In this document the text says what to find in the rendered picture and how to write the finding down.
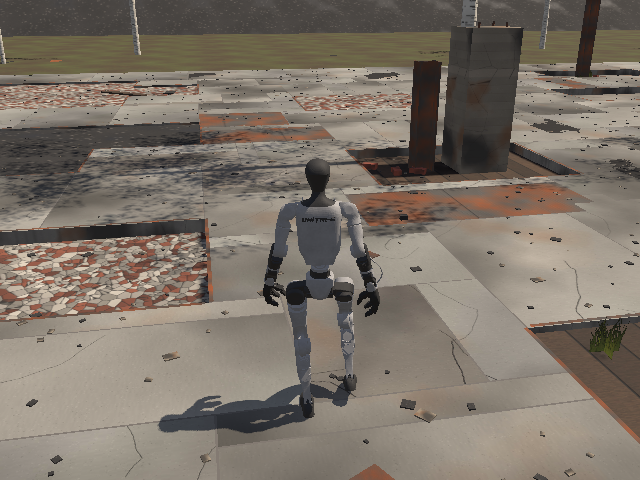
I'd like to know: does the robot left hand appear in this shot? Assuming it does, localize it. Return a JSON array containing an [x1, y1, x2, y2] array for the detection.
[[263, 283, 286, 307]]

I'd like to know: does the robot right forearm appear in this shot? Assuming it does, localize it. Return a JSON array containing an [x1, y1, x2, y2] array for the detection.
[[356, 243, 378, 292]]

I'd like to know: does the robot left forearm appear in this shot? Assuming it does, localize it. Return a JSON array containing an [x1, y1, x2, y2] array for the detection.
[[264, 243, 283, 286]]

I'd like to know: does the robot left upper arm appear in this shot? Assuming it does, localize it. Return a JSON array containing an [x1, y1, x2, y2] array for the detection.
[[272, 202, 298, 258]]

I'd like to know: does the robot right hand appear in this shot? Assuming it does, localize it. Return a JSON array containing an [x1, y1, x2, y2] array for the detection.
[[357, 289, 380, 317]]

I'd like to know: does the robot right shin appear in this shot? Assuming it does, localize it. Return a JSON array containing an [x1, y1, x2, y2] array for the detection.
[[340, 312, 355, 379]]

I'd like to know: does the robot torso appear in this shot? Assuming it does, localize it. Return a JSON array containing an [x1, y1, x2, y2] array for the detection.
[[295, 197, 342, 300]]

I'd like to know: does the robot right upper arm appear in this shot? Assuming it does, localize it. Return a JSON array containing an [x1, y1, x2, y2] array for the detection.
[[339, 201, 366, 258]]

